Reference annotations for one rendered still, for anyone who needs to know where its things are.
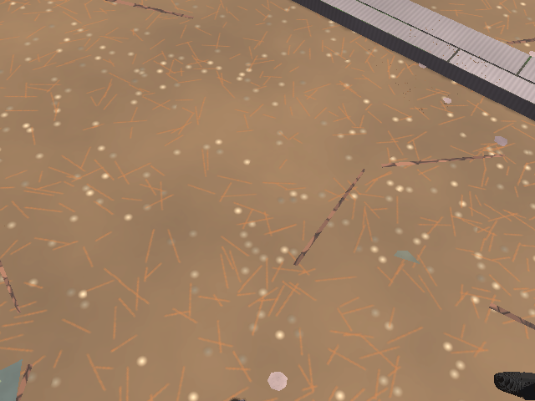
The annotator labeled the right robot hand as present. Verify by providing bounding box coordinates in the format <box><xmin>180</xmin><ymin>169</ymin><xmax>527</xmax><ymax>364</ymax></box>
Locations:
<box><xmin>494</xmin><ymin>372</ymin><xmax>535</xmax><ymax>400</ymax></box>

